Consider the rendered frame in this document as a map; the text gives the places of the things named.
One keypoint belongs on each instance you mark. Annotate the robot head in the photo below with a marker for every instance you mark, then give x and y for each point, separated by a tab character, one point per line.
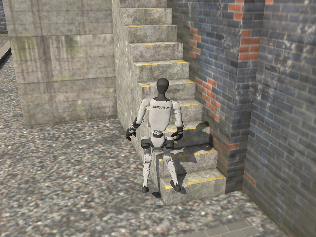
162	86

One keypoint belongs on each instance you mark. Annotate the left robot hand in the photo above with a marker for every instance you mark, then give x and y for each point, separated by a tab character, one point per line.
130	134

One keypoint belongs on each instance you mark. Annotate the right robot upper arm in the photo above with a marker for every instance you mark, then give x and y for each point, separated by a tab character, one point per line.
177	112

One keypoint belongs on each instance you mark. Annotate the left robot forearm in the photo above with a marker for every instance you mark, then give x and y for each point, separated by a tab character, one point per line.
134	126

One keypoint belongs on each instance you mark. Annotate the right robot hand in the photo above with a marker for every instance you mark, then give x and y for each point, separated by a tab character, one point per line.
175	134

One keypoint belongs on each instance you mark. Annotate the left robot upper arm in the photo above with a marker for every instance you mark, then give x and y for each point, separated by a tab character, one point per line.
145	102

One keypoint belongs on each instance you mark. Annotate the right robot forearm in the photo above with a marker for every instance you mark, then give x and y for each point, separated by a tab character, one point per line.
180	129

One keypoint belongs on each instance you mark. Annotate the robot right thigh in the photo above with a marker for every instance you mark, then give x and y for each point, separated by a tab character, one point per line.
168	146

